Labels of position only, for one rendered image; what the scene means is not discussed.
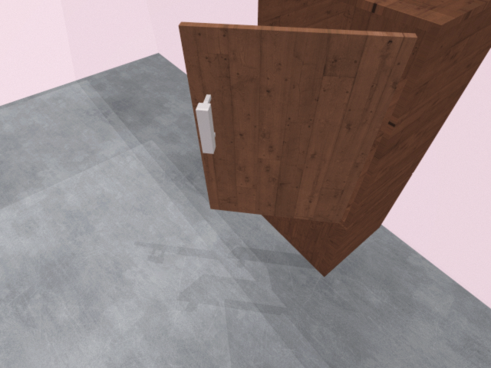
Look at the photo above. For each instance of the handle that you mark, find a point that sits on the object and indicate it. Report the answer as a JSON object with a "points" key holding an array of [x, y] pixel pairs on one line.
{"points": [[205, 124]]}

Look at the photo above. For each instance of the cupboard door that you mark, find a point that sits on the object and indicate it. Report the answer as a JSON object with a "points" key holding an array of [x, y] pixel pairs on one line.
{"points": [[295, 112]]}

